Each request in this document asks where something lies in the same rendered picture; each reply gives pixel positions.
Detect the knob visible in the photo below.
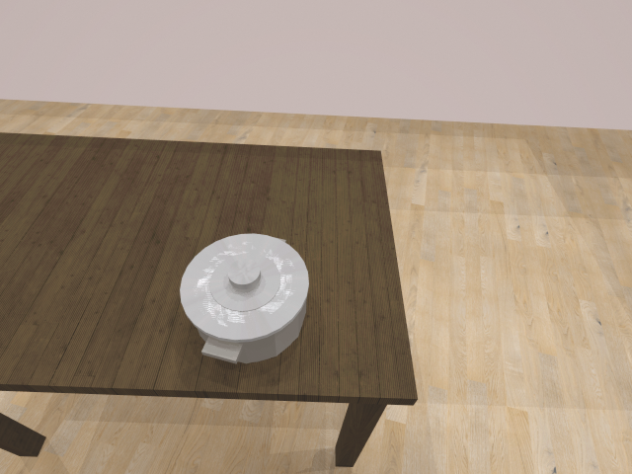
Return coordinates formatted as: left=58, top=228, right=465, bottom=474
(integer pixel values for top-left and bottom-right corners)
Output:
left=228, top=259, right=261, bottom=289

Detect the pot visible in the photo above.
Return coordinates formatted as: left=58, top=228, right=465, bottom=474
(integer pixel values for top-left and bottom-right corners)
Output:
left=197, top=237, right=307, bottom=364

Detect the table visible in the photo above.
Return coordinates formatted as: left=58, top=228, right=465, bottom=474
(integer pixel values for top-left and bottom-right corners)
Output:
left=0, top=132, right=418, bottom=467

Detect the lid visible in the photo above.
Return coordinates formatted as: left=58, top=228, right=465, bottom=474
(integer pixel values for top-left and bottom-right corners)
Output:
left=180, top=233, right=309, bottom=343

